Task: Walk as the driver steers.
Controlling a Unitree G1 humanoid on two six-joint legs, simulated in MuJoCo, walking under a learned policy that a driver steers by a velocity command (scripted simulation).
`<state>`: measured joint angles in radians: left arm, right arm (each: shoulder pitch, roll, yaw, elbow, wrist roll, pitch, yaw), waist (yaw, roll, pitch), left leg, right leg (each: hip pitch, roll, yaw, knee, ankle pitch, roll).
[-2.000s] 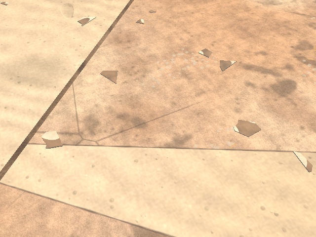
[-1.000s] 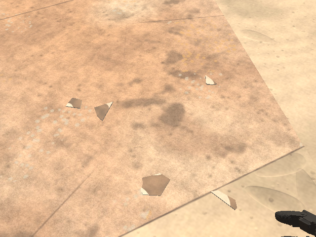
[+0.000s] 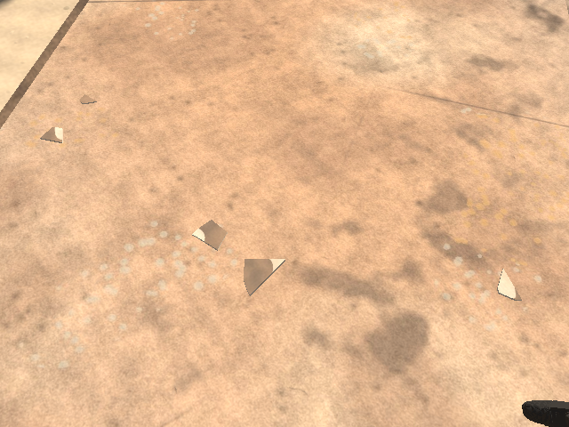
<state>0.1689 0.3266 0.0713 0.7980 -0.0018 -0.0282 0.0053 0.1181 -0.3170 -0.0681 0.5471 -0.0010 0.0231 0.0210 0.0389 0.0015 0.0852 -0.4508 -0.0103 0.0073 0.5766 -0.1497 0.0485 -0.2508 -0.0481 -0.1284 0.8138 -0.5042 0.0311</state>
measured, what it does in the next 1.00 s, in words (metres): steps on the spot, turning left: right foot, then left foot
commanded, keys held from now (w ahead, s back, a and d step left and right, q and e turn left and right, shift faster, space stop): q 0.38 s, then no key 0.50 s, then e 0.12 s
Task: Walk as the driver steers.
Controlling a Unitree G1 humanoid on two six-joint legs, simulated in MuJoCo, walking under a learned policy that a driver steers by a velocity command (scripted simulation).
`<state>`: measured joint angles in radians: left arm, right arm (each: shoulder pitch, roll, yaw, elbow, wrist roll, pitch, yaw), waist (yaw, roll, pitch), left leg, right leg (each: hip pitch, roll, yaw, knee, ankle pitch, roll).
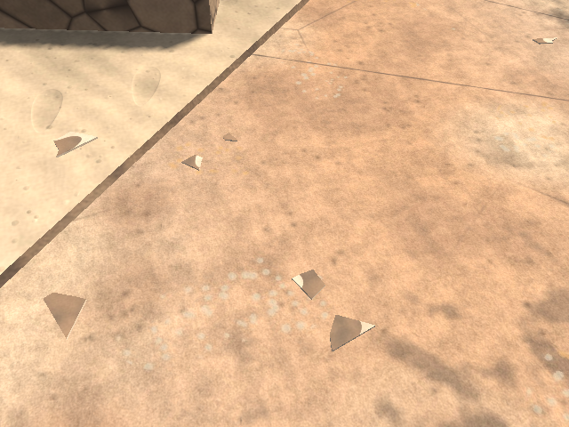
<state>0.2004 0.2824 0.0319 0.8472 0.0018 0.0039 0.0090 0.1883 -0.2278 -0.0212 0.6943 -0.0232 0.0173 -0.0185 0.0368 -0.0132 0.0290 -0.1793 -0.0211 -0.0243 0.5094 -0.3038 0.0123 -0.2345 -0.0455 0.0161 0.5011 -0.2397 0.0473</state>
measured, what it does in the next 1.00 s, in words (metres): walks ahead, turning right: left foot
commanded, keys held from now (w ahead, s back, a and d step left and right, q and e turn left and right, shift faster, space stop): e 0.26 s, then w+e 0.48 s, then w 0.26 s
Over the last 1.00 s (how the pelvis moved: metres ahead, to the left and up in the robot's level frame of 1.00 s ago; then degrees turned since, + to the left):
0.02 -0.02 0.01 18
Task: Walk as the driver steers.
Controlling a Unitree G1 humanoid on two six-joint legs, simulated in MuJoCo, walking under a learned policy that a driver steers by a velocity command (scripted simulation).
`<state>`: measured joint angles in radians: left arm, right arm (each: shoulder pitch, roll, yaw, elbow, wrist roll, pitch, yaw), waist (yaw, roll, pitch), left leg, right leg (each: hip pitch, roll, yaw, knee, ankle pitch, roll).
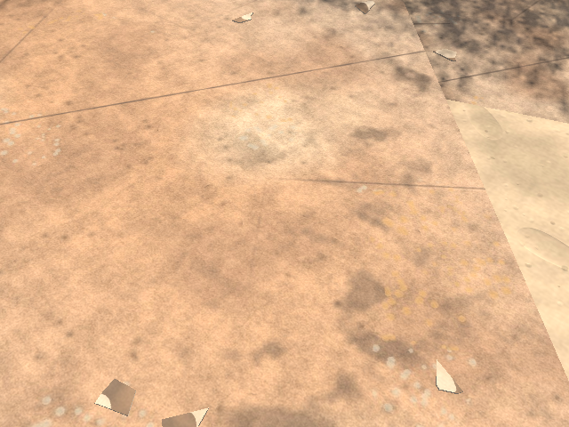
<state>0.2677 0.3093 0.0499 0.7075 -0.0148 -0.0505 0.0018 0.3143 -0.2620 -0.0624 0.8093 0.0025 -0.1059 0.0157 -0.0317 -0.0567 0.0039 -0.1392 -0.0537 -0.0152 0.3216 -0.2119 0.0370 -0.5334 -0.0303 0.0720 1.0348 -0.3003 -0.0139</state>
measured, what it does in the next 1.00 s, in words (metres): walks ahead: right foot, then left foot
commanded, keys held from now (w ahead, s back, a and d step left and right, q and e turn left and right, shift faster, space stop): w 0.10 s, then w+q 0.06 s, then no key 0.84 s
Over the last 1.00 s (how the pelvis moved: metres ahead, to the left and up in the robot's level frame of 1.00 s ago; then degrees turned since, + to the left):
0.24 -0.07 0.01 -29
